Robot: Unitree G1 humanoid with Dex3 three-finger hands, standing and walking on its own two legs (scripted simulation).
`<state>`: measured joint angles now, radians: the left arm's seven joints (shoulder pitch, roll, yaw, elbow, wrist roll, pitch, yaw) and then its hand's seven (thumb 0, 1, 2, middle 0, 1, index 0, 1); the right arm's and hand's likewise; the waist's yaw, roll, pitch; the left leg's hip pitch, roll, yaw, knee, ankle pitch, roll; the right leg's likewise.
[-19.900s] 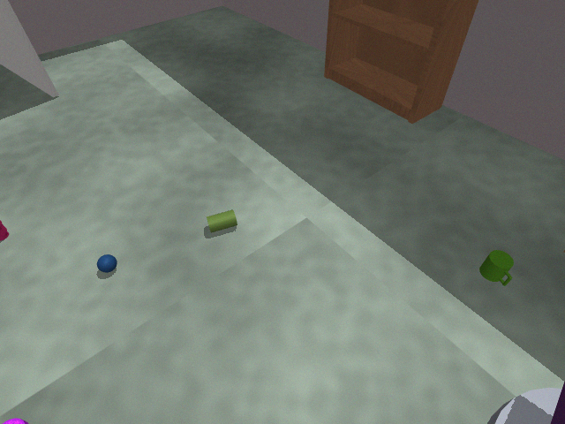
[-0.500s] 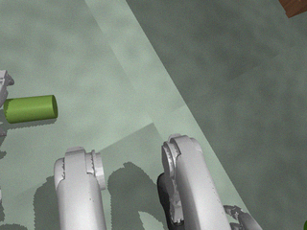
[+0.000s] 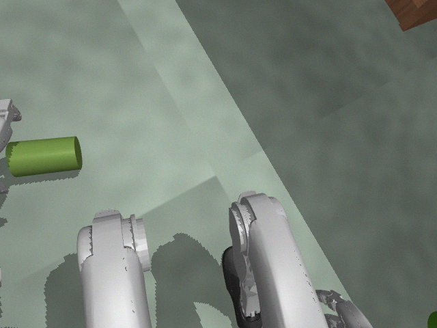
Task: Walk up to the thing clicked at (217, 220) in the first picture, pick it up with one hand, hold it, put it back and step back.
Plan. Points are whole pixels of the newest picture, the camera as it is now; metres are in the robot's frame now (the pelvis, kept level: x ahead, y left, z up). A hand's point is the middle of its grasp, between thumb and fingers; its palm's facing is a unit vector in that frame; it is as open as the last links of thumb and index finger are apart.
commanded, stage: rise first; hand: left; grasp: from above
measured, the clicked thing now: (47, 156) +0.46 +0.33 -0.29
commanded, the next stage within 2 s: approach in 0.06 s
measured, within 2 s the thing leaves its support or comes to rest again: neither
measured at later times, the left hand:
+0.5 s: hand (34, 141) +0.45 +0.31 -0.17, palm faces -0.43 -0.06 -0.90, open 13.9 cm
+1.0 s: hand (12, 144) +0.45 +0.34 -0.16, palm faces -0.47 -0.07 -0.88, open 13.7 cm
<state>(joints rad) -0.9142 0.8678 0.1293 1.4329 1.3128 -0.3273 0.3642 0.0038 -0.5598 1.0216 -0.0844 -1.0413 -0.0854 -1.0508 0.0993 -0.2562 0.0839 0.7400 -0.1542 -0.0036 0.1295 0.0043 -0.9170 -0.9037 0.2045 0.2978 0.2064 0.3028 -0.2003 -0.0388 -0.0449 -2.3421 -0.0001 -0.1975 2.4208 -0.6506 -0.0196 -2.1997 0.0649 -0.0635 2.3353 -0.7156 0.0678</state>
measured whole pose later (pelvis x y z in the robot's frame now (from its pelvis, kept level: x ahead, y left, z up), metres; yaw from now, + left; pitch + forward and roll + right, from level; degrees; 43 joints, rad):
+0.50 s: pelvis +0.00 +0.00 +0.00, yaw +0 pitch +33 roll -10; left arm -1.01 0.80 0.04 1.50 1.32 -0.28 0.41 0.00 -0.53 1.00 -0.09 -1.07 -0.10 -1.07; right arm 0.12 -0.25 0.11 0.73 -0.16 -0.03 0.13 0.00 -0.91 -0.90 0.21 0.30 0.21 0.30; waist -0.25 -0.04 -0.05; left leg -2.35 0.00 -0.20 2.41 -0.64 -0.02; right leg -2.21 0.07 -0.07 2.33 -0.70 0.06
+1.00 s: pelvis +0.00 -0.01 +0.00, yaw +0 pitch +33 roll -10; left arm -0.95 0.84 0.06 1.37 1.22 -0.25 0.29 0.00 -0.50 1.01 -0.14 -1.02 -0.14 -1.03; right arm 0.14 -0.26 0.10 0.73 -0.14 -0.02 0.13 0.01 -0.92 -0.90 0.20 0.30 0.21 0.30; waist -0.21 -0.03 -0.02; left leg -2.34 0.00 -0.20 2.42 -0.66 -0.04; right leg -2.21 0.06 -0.06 2.34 -0.72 0.07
